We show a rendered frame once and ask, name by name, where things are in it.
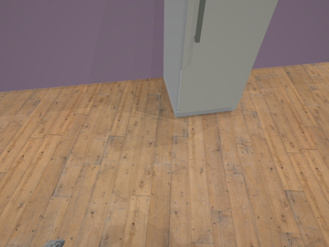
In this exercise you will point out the fridge door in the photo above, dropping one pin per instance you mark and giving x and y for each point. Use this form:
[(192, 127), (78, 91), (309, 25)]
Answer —
[(215, 70)]

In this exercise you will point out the handle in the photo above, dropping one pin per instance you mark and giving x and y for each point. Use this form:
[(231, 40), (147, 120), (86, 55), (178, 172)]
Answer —
[(199, 20)]

